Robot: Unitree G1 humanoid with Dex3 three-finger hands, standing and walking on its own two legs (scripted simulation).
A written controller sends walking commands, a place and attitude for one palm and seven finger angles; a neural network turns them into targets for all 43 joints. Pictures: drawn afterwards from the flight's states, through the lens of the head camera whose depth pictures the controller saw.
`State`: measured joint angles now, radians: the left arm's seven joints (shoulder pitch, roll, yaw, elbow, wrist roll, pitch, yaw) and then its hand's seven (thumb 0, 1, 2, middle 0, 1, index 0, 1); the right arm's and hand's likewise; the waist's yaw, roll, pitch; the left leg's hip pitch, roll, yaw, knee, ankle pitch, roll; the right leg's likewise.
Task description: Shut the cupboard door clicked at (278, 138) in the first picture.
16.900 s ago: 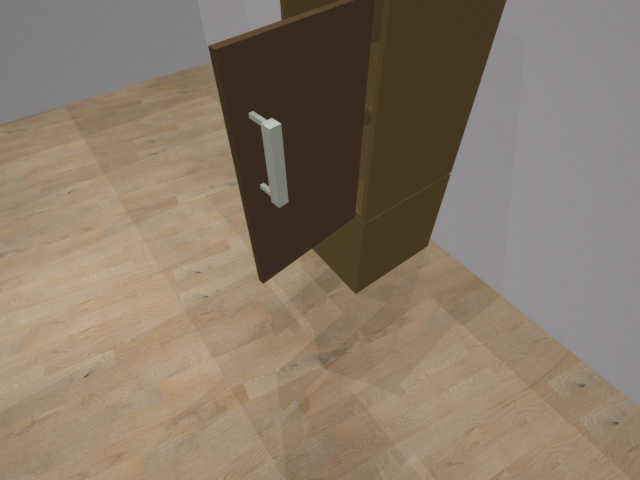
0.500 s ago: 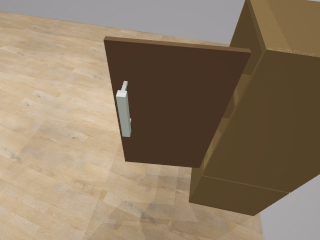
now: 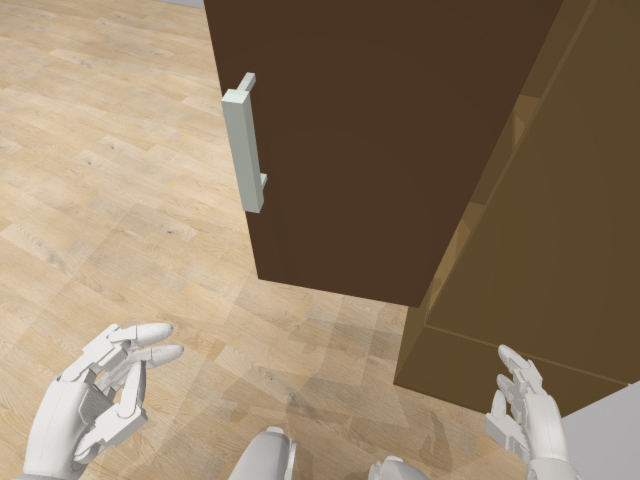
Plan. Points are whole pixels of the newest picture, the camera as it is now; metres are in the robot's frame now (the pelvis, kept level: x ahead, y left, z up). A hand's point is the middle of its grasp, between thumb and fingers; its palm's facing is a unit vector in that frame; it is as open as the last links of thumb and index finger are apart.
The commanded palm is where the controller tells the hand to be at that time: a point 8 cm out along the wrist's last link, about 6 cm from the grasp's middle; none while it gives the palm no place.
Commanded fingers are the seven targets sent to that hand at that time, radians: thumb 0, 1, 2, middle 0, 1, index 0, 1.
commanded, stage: raise the hand and make a fist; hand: left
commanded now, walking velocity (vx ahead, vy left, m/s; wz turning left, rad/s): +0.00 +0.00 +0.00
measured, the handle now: (251, 147) +0.49 +0.16 +0.14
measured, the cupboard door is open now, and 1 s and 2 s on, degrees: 97 97 97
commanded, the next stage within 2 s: bring the fist close to the handle in 1.36 s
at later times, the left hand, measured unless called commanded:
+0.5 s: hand (144, 347) +0.22 +0.21 +0.10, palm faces -0.05 -1.00 -0.05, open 3.4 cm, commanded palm +0.20 +0.27 +0.11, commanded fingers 0.00 0.90 0.90 -1.17 -1.36 -1.17 -1.36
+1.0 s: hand (135, 286) +0.26 +0.22 +0.14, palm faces -0.04 -1.00 -0.07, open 3.1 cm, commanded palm +0.24 +0.28 +0.15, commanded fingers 0.00 0.90 0.90 -1.30 -1.50 -1.30 -1.50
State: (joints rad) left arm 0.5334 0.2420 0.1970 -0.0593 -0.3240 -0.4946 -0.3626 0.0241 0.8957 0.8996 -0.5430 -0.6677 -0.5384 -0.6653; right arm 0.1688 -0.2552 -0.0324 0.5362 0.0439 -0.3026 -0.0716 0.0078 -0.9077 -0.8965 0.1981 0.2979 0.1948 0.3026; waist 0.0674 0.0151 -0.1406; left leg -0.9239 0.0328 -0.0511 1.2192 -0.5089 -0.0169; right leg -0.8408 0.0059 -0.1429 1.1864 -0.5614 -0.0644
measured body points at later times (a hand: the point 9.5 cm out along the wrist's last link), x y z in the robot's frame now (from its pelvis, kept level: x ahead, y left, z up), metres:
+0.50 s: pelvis +0.02 +0.03 +0.03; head +0.06 +0.03 +0.48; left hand +0.22 +0.27 +0.10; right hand +0.19 -0.23 -0.03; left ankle +0.05 +0.13 -0.64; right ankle +0.02 -0.08 -0.64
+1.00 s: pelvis +0.04 +0.04 +0.06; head +0.05 +0.03 +0.51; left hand +0.26 +0.28 +0.15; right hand +0.21 -0.19 -0.01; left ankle +0.05 +0.13 -0.64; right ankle +0.02 -0.08 -0.64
